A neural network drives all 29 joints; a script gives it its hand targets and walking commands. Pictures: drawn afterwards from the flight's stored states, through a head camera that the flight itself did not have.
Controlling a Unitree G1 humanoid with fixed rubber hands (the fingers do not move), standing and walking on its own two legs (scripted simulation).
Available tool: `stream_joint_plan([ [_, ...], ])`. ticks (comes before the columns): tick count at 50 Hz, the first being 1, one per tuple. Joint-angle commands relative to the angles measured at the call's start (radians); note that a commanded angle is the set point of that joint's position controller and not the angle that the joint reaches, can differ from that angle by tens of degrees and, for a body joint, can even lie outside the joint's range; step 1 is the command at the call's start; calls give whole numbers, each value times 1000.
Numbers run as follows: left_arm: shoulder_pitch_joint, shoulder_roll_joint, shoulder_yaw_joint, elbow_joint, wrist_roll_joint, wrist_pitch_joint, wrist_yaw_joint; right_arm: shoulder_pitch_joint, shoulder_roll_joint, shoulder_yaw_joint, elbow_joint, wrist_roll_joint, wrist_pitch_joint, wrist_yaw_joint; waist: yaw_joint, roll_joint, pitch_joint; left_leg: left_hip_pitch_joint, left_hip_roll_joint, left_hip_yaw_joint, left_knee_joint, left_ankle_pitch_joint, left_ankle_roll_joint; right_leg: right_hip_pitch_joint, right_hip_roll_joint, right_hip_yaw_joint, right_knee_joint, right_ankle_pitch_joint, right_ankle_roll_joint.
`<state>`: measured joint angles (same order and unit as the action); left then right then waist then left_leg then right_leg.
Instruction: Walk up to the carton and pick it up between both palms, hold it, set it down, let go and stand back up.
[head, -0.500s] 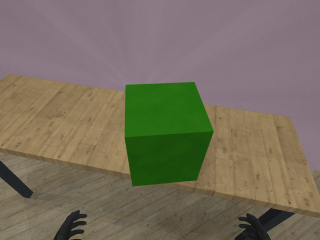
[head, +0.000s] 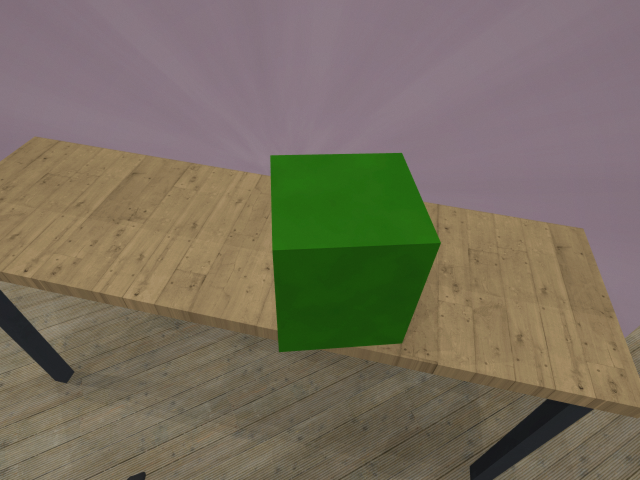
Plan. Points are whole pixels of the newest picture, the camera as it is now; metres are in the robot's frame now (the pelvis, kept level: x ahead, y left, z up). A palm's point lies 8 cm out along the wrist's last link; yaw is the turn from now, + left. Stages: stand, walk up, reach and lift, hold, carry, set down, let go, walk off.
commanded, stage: stand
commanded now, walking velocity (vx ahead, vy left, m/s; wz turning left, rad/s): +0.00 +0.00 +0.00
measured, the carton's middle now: (339, 254) +0.45 -0.03 +0.00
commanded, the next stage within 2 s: none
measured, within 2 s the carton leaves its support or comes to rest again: neither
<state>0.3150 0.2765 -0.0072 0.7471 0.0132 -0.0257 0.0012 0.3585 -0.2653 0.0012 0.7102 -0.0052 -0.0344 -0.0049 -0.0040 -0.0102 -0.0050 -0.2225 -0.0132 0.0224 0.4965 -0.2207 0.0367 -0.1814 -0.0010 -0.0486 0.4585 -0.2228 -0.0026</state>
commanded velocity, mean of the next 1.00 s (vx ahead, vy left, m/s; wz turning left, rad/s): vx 0.00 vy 0.00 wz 0.00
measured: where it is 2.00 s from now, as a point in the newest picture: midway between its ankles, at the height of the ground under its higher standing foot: outside the picture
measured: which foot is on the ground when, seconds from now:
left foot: down 0.00-1.00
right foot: down 0.00-1.00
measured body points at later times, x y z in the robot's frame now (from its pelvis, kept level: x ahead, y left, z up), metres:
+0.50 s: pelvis -0.01 +0.01 +0.00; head -0.02 +0.02 +0.45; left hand +0.05 +0.27 -0.13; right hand +0.07 -0.25 -0.11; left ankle +0.03 +0.09 -0.74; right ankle +0.02 -0.12 -0.74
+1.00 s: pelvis +0.01 +0.01 +0.00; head +0.01 +0.01 +0.45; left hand +0.08 +0.27 -0.13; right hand +0.08 -0.26 -0.11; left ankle +0.03 +0.09 -0.74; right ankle +0.02 -0.12 -0.74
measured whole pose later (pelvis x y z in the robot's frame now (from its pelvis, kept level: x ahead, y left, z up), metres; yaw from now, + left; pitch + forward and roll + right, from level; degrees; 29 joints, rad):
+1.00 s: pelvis +0.01 +0.01 +0.00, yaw +0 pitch -2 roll +0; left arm 0.33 0.27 -0.02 0.79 0.01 -0.02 0.01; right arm 0.37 -0.26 0.00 0.73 0.00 -0.02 -0.01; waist 0.00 -0.01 0.00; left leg -0.22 -0.03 0.03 0.49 -0.24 0.05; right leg -0.20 -0.02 -0.03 0.49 -0.26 0.01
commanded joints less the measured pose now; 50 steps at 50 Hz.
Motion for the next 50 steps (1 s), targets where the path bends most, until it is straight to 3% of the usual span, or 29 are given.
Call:
stream_joint_plan([
  [1,8,109,29,-57,1,-11,3,5,-136,-35,-67,2,-11,-3,8,35,88,-117,116,-147,-160,-136,-2,-20,-93,124,-78,-66,-9],
  [9,45,105,25,-30,5,-10,2,18,-142,-42,-71,-1,-6,-3,4,27,83,-143,123,-179,-192,-244,4,-45,-80,115,-43,-105,-5],
  [24,91,106,26,-10,2,-6,7,36,-137,-43,-58,-2,2,-6,3,29,89,-117,114,-169,-168,-202,3,-80,-87,133,-45,-103,-2],
  [35,79,107,23,-10,1,-5,12,44,-130,-36,-49,2,1,-9,4,0,68,-76,113,-151,-138,-61,2,-64,-96,135,-44,-36,-6],
  [45,63,108,22,-4,-3,-2,16,40,-120,-32,-41,5,1,-12,7,25,54,-37,111,-144,-123,47,2,-44,-104,143,-46,18,-10],
  [50,51,113,21,1,-7,-1,16,42,-122,-31,-35,3,3,-12,3,-2,49,-15,111,-136,-110,82,1,-43,-105,136,-54,36,-12],
])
